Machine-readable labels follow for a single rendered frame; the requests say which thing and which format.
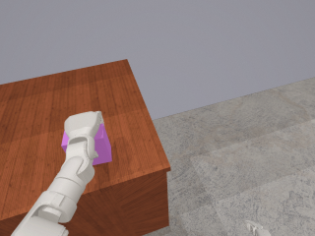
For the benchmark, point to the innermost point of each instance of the left robot hand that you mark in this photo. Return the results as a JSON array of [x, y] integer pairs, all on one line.
[[86, 123]]

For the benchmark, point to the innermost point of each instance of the right robot hand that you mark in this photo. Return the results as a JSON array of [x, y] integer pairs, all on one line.
[[255, 228]]

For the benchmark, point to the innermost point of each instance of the robot left forearm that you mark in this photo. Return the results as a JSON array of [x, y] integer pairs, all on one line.
[[59, 202]]

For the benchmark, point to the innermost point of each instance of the robot left upper arm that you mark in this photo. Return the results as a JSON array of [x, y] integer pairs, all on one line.
[[38, 226]]

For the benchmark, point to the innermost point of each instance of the sponge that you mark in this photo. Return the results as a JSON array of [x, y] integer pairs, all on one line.
[[102, 145]]

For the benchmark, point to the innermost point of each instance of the table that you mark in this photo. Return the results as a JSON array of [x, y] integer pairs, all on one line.
[[128, 195]]

